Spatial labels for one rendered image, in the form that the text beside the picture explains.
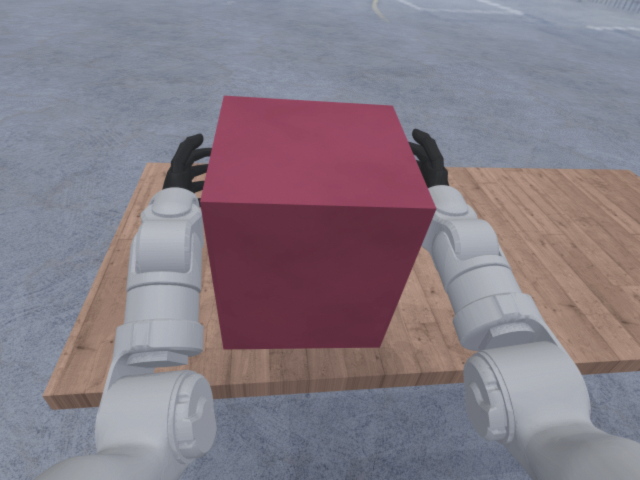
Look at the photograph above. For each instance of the robot right forearm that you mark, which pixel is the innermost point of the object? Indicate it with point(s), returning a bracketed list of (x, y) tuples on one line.
[(490, 309)]

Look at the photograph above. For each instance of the right robot hand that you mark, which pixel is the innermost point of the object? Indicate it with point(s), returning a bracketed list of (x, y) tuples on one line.
[(431, 162)]

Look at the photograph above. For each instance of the carton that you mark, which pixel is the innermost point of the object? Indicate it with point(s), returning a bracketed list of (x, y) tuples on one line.
[(314, 213)]

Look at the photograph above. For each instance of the right robot upper arm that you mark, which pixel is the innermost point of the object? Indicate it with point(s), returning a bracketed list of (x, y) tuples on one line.
[(530, 398)]

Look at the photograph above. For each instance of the table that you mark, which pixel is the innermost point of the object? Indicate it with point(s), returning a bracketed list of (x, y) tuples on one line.
[(570, 236)]

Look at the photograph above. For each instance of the left robot upper arm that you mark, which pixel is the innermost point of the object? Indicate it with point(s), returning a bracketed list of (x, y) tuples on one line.
[(150, 427)]

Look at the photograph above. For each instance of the left robot hand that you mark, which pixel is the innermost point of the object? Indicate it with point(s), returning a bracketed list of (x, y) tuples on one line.
[(181, 172)]

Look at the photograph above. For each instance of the robot left forearm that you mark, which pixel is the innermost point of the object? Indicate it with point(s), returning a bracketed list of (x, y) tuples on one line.
[(161, 326)]

